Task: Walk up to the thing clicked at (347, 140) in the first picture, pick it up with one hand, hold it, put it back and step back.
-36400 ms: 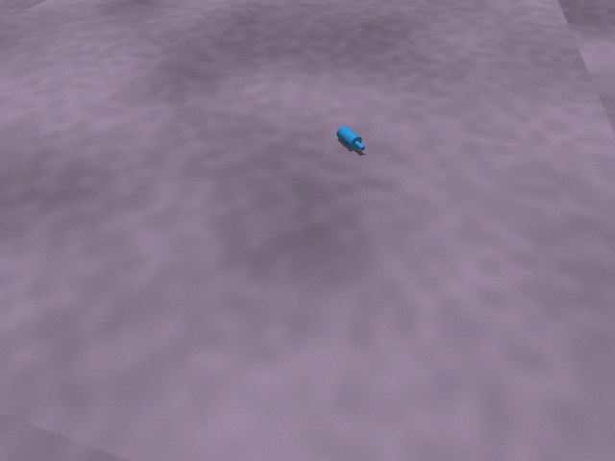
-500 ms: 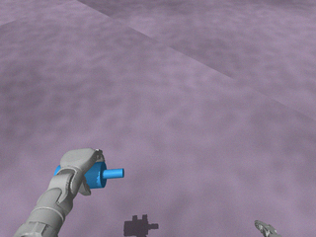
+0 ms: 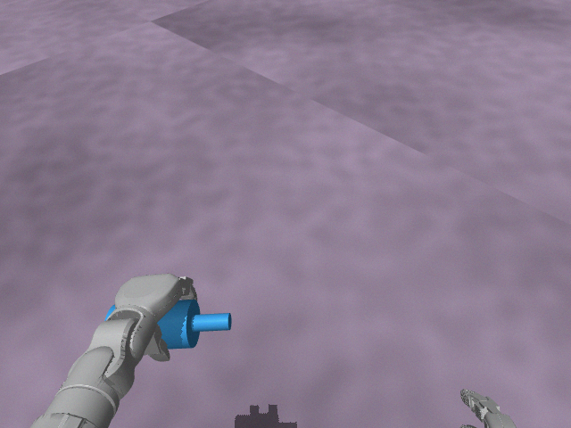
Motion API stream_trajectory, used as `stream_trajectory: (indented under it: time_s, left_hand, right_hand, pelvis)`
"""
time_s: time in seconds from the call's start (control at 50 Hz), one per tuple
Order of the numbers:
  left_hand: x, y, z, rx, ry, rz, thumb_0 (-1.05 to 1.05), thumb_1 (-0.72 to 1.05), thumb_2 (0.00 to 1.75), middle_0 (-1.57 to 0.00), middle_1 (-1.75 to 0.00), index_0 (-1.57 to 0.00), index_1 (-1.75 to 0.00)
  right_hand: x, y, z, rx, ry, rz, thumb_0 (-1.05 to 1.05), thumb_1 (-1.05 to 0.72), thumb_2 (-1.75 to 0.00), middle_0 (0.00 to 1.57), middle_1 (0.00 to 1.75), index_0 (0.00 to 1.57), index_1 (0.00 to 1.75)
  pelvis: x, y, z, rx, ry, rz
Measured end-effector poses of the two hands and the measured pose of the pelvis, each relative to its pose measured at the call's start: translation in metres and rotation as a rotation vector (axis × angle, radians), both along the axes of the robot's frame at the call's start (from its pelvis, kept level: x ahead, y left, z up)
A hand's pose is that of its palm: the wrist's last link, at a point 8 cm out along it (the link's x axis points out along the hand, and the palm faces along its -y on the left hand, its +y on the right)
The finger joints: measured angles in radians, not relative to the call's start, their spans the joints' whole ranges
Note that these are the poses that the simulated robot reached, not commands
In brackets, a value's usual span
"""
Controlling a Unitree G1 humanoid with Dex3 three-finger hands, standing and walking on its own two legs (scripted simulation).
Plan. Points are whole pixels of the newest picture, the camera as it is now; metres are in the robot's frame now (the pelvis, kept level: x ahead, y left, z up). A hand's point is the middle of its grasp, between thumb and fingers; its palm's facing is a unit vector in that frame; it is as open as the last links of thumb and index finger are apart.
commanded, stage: hold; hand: left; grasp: from above
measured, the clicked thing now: (172, 324) +0.30 +0.22 -0.06
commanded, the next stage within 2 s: crouch in 1.10 s
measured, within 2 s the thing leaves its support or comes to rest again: neither
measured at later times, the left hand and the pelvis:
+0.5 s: hand (159, 328) +0.28 +0.22 -0.02, palm faces -0.44 -0.06 -0.89, open 10.1 cm; pelvis -0.01 +0.00 +0.01, yaw +0 degrees
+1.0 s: hand (155, 321) +0.29 +0.22 -0.02, palm faces -0.45 -0.06 -0.89, open 10.1 cm; pelvis +0.00 +0.00 +0.01, yaw +0 degrees
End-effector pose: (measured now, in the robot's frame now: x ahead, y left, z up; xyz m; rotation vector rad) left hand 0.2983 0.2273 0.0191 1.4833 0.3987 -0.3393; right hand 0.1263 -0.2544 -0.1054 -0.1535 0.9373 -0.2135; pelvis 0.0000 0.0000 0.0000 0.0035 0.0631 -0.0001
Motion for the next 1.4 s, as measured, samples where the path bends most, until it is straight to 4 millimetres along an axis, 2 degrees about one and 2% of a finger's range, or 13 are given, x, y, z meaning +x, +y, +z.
stream_trajectory:
  time_s: [0.3,0.68,1.22,1.32,1.4]
  left_hand:
    - [-0.016,-0.008,0.009,-0.006,-0.006,-0.013,0.00,0.05,0.35,-0.68,-0.53,-0.71,-0.50]
    - [-0.011,-0.006,0.021,-0.007,-0.009,-0.017,0.00,0.03,0.38,-0.68,-0.55,-0.71,-0.52]
    - [0.003,0.000,0.020,-0.009,0.000,-0.015,0.00,0.03,0.39,-0.68,-0.55,-0.71,-0.52]
    - [0.004,-0.002,0.015,-0.010,0.004,-0.014,0.00,0.03,0.39,-0.66,-0.57,-0.69,-0.54]
    - [0.002,-0.001,0.004,-0.009,0.019,-0.011,0.00,0.03,0.42,-0.65,-0.58,-0.68,-0.56]
  right_hand:
    - [0.000,0.000,0.006,0.004,-0.036,0.015,0.01,-0.90,-0.90,0.20,0.30,0.20,0.30]
    - [0.006,0.006,0.013,0.007,-0.051,0.015,0.01,-0.91,-0.90,0.20,0.30,0.20,0.30]
    - [0.016,0.008,0.013,0.008,-0.014,0.006,0.01,-0.91,-0.90,0.20,0.30,0.20,0.30]
    - [0.017,0.006,0.013,0.008,-0.009,0.001,0.01,-0.90,-0.90,0.20,0.30,0.20,0.30]
    - [0.015,0.004,0.013,0.003,0.004,0.003,0.01,-0.90,-0.90,0.20,0.30,0.20,0.30]
  pelvis:
    - [-0.013,-0.004,0.004,0.005,-0.033,-0.001]
    - [-0.011,-0.001,0.009,0.005,-0.050,-0.007]
    - [0.004,0.002,0.012,0.002,-0.042,-0.005]
    - [0.005,0.001,0.013,0.003,-0.039,-0.005]
    - [0.005,-0.001,0.011,0.004,-0.028,0.000]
